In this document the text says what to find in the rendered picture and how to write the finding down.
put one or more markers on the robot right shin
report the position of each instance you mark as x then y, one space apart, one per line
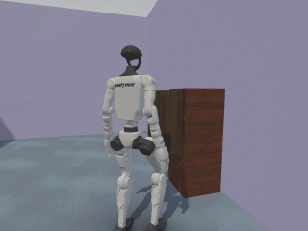
157 198

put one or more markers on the robot right upper arm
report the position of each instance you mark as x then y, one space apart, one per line
150 85

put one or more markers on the right robot forearm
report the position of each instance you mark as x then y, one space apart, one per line
155 129

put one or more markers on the robot left hand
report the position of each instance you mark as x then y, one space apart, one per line
107 143

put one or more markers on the robot left shin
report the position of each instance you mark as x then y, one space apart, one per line
123 200

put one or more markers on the robot right hand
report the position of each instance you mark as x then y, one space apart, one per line
162 156

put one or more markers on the robot shin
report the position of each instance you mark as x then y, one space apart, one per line
123 200
157 198

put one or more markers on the left robot forearm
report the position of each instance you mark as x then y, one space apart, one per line
108 125

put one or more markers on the robot left upper arm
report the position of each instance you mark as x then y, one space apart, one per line
109 97

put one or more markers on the cupboard door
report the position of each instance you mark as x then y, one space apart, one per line
170 109

